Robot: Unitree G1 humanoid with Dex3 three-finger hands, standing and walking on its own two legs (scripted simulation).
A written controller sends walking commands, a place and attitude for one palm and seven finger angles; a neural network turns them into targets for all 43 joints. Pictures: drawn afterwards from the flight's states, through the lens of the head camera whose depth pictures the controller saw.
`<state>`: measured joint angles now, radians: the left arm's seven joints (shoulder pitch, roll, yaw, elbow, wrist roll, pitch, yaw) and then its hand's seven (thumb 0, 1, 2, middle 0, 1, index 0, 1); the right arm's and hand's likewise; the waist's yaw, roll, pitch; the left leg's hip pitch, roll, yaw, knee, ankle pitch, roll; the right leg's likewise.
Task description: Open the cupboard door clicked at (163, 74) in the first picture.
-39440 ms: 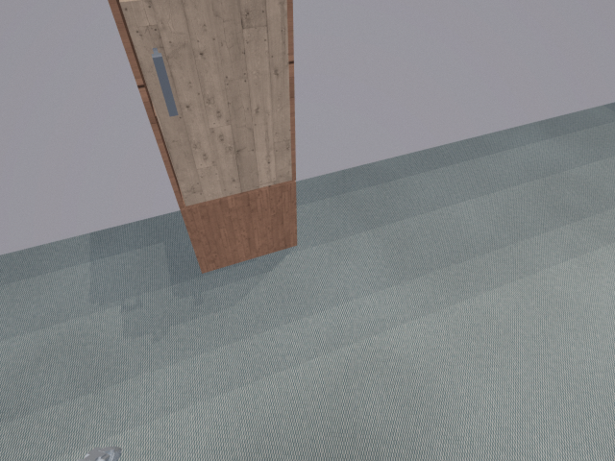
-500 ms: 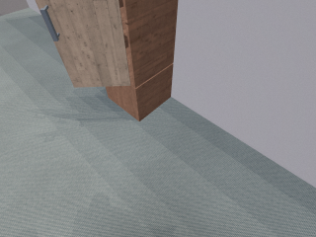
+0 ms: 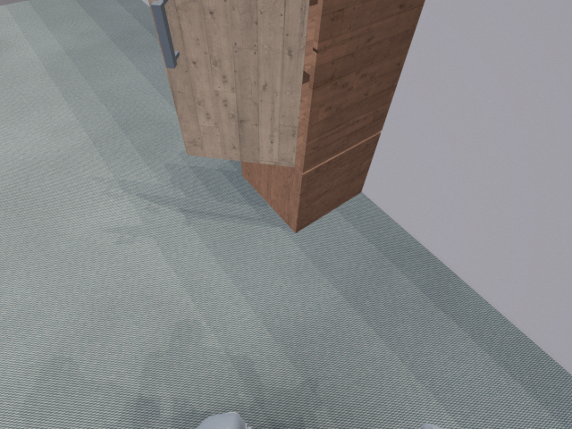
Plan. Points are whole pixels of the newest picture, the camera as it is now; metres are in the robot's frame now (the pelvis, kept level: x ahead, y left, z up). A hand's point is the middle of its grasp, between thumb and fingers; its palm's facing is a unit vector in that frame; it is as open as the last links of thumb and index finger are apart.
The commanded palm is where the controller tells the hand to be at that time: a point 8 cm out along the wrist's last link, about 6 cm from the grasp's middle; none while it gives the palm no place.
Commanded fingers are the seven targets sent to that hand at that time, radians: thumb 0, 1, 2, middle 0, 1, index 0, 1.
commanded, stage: take the last steps up to it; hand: left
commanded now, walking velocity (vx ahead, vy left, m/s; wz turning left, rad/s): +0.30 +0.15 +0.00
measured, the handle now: (167, 32) +0.90 +0.37 +0.07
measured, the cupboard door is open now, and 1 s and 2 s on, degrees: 46 46 46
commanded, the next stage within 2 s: come to a stop and stand still in 0.64 s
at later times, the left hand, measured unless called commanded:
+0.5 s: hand (180, 349) +0.24 +0.20 -0.13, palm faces +0.07 -0.97 -0.24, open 7.2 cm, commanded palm none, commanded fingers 0.00 0.90 0.90 -0.20 -0.30 -0.20 -0.30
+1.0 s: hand (143, 303) +0.33 +0.30 -0.17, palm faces +0.03 -0.98 -0.18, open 7.4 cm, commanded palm none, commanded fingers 0.00 0.90 0.90 -0.20 -0.30 -0.20 -0.30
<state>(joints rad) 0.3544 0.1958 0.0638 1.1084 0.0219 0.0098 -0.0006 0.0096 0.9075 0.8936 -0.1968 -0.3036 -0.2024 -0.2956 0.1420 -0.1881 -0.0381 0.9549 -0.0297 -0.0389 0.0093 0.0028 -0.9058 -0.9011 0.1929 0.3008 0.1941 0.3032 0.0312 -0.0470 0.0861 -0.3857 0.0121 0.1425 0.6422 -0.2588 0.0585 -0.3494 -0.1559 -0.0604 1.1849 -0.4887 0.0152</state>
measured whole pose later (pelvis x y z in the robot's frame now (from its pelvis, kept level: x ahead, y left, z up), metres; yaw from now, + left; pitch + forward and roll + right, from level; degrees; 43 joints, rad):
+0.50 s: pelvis +0.18 +0.01 +0.03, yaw +0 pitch +0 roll +2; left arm 0.24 0.15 0.06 1.00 0.01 -0.08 0.02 -0.01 0.95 0.89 -0.20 -0.30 -0.21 -0.30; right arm 0.32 -0.18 -0.05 1.09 -0.03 0.01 0.02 0.01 -0.91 -0.90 0.19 0.30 0.19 0.30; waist -0.02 0.02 0.04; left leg -0.47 0.05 0.04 1.03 -0.28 -0.03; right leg -0.19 -0.05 -0.15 0.43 -0.24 -0.04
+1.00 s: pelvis +0.31 +0.11 +0.02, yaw -2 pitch +1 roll -1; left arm 0.25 0.19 0.06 1.05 0.02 0.05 0.02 0.01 0.91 0.89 -0.19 -0.30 -0.20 -0.30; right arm 0.10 -0.12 -0.01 0.99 -0.02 -0.01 -0.04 -0.01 -0.92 -0.90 0.20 0.30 0.20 0.30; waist 0.03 -0.04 0.07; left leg -0.33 0.04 0.17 0.49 -0.18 0.06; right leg -0.46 -0.03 -0.04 1.07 -0.47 0.04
